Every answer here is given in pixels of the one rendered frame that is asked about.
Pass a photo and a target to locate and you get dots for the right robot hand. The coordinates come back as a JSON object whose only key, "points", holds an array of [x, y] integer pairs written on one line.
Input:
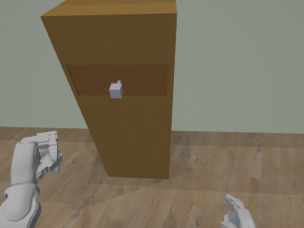
{"points": [[242, 218]]}

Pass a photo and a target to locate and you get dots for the handle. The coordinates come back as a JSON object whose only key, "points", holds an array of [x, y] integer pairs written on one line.
{"points": [[116, 90]]}

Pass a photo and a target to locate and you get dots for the left robot forearm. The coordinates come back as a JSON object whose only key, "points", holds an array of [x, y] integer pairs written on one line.
{"points": [[21, 209]]}

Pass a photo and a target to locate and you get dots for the cabinet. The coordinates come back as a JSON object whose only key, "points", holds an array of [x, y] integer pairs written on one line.
{"points": [[132, 134]]}

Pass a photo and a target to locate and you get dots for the drawer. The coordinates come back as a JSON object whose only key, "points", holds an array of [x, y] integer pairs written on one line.
{"points": [[136, 79]]}

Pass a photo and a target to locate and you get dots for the left robot hand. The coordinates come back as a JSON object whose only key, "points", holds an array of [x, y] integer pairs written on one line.
{"points": [[27, 156]]}

